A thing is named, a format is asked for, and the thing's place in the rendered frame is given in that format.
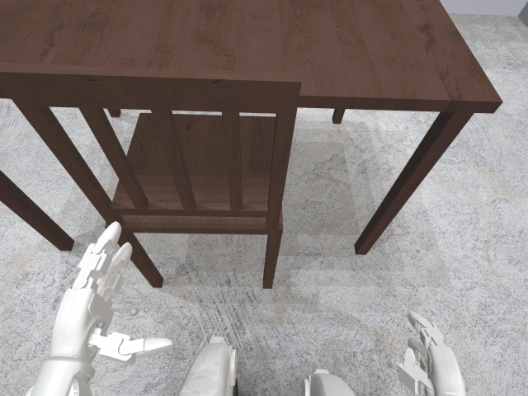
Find left robot thigh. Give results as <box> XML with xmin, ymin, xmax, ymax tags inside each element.
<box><xmin>177</xmin><ymin>343</ymin><xmax>237</xmax><ymax>396</ymax></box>

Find robot left hand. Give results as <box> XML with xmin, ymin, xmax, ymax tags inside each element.
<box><xmin>49</xmin><ymin>221</ymin><xmax>174</xmax><ymax>365</ymax></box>

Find left robot forearm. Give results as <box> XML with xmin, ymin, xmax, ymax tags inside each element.
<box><xmin>24</xmin><ymin>357</ymin><xmax>95</xmax><ymax>396</ymax></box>

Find right robot thigh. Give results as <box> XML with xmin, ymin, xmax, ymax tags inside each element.
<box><xmin>302</xmin><ymin>373</ymin><xmax>355</xmax><ymax>396</ymax></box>

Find robot thigh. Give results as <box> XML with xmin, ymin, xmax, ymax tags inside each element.
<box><xmin>177</xmin><ymin>343</ymin><xmax>237</xmax><ymax>396</ymax></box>
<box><xmin>302</xmin><ymin>373</ymin><xmax>355</xmax><ymax>396</ymax></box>

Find table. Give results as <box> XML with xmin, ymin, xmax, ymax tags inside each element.
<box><xmin>0</xmin><ymin>0</ymin><xmax>503</xmax><ymax>255</ymax></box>

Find robot right hand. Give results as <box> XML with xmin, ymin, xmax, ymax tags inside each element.
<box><xmin>398</xmin><ymin>311</ymin><xmax>466</xmax><ymax>396</ymax></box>

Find chair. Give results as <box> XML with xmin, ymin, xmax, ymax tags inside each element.
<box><xmin>0</xmin><ymin>62</ymin><xmax>302</xmax><ymax>289</ymax></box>

